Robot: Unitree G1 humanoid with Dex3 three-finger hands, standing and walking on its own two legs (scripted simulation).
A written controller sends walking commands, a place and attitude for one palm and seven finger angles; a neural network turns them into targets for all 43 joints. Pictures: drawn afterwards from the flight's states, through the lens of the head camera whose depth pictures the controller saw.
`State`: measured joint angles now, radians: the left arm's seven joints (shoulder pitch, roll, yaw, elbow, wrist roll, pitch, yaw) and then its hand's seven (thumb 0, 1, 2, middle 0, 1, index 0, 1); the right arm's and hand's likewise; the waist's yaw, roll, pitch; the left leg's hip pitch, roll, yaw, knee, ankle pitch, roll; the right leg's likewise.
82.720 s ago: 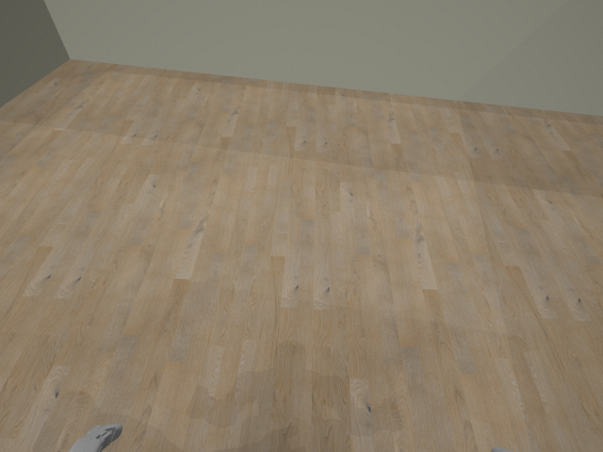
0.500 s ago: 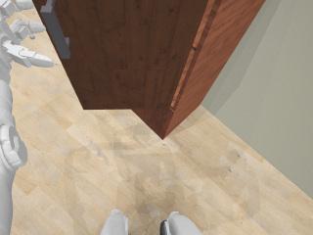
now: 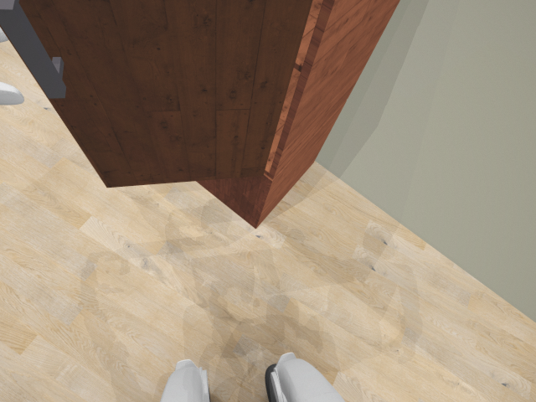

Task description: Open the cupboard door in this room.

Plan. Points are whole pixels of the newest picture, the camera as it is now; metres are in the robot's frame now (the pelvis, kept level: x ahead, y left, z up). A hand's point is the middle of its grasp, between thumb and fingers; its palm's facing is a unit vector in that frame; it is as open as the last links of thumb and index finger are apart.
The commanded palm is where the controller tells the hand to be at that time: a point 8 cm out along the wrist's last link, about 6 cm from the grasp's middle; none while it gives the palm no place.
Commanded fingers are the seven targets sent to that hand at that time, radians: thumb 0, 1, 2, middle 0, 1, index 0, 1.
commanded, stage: move the hooked fingers beside the handle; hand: left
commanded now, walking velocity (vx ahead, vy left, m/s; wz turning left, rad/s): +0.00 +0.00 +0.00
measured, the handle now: (36, 42) +0.56 +0.21 +0.13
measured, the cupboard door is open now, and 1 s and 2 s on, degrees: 48 48 48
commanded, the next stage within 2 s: slide the fingers in behind the handle in 0.90 s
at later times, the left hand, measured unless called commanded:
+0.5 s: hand out of the picture +0.54 +0.27 +0.13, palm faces -0.01 -1.00 -0.01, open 14.0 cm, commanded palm +0.54 +0.30 +0.13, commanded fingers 0.00 -0.50 0.30 -0.30 -1.20 -0.30 -1.20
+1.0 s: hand out of the picture +0.54 +0.28 +0.13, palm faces +0.00 -1.00 +0.00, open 14.0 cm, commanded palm +0.54 +0.31 +0.12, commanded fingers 0.00 -0.50 0.30 -0.30 -1.20 -0.30 -1.20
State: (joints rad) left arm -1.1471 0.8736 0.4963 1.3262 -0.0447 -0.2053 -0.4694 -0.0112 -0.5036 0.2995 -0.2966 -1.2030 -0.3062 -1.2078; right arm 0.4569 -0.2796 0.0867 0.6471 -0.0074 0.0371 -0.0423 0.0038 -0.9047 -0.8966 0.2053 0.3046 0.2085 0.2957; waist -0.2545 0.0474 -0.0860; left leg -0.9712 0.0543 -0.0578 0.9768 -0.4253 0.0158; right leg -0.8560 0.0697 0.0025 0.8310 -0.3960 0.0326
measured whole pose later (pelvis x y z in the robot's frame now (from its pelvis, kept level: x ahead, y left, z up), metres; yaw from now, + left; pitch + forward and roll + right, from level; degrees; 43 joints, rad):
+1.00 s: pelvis +0.00 +0.00 +0.00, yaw -1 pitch +25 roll -6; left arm -1.16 0.95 0.51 1.35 -0.04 -0.19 -0.52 -0.01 -0.50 0.30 -0.30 -1.20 -0.30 -1.20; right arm 0.47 -0.29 0.10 0.62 0.00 0.07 -0.04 0.00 -0.90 -0.90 0.21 0.30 0.21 0.30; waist -0.26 0.05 -0.08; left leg -1.00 0.06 -0.06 1.00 -0.43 0.01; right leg -0.88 0.08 0.00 0.85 -0.40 0.03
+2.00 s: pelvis +0.01 -0.01 +0.01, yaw +3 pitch +22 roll -5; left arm -1.10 0.69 0.33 1.22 -0.13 -0.21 -0.32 -0.01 -0.50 0.30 -0.16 -1.15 -0.15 -1.16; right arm 0.43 -0.28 0.04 0.70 -0.02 0.00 -0.01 0.00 -0.91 -0.90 0.20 0.30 0.21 0.30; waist -0.19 0.04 -0.10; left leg -0.92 0.03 -0.10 0.95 -0.42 0.00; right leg -0.79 0.05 -0.04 0.81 -0.41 0.02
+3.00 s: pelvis +0.03 +0.00 +0.02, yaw +3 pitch +16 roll -4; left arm -0.66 0.48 0.28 0.85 -0.21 -0.17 -0.28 -0.01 -0.50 0.30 -0.07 -1.09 -0.04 -1.09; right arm 0.42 -0.26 0.02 0.69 0.02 -0.03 0.00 0.01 -0.91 -0.90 0.20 0.30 0.21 0.30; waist -0.10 0.06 -0.14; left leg -0.70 0.02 -0.07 0.84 -0.41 0.01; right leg -0.59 0.04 -0.01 0.71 -0.39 0.02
